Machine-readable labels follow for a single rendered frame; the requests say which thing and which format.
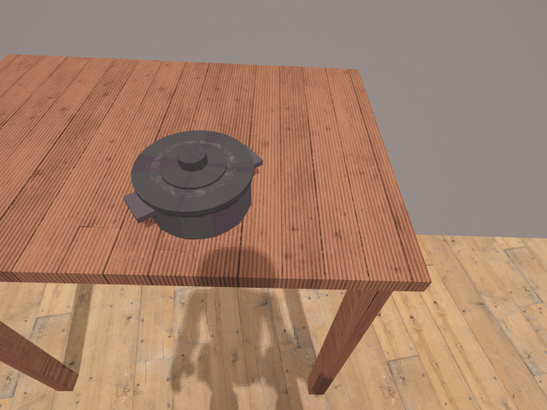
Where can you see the knob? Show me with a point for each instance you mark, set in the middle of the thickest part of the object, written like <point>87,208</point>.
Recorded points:
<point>192,157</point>

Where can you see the lid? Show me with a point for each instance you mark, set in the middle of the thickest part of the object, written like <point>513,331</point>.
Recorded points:
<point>161,183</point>

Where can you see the pot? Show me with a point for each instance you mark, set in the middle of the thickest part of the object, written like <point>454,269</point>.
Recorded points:
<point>200,226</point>

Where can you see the table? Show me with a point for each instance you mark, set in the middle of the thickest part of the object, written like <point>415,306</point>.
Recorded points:
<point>326,210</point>

